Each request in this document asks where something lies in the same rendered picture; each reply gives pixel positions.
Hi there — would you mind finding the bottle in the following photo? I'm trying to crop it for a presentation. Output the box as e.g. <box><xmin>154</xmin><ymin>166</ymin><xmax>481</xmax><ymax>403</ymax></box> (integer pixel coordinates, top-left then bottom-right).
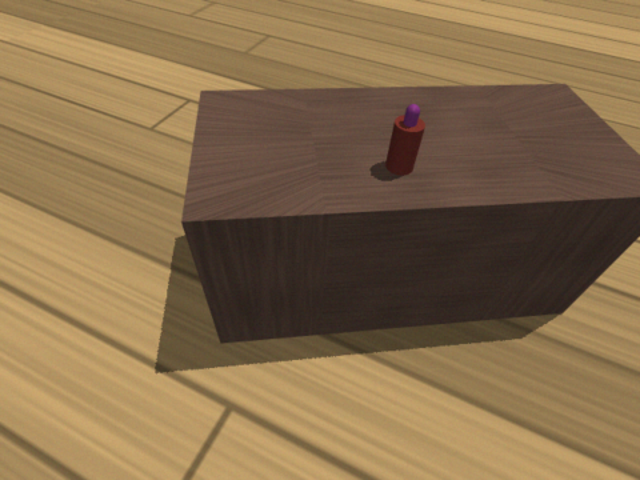
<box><xmin>386</xmin><ymin>104</ymin><xmax>425</xmax><ymax>175</ymax></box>

